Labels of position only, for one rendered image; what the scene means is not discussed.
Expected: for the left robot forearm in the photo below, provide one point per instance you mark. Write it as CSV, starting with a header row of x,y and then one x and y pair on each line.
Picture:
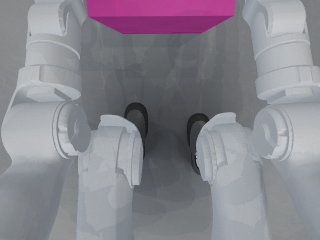
x,y
53,48

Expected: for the right robot upper arm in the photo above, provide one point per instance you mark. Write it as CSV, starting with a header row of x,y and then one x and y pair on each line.
x,y
289,135

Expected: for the carton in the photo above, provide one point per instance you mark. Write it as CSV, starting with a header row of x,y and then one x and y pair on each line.
x,y
160,16

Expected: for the right robot foot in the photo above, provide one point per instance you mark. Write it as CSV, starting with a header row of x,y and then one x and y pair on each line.
x,y
194,126

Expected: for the left robot upper arm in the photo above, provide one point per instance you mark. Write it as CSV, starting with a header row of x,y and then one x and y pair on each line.
x,y
42,139

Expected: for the right robot shin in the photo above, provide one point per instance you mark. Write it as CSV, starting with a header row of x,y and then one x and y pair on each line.
x,y
226,118

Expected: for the right robot forearm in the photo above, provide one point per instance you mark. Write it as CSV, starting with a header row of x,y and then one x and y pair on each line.
x,y
281,48

